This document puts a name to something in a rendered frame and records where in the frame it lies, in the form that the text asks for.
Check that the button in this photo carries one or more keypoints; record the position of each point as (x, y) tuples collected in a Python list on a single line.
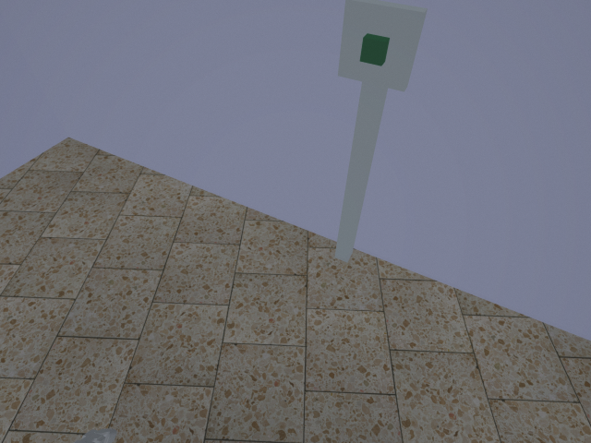
[(374, 49)]

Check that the panel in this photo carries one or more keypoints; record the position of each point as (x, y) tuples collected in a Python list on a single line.
[(403, 24)]

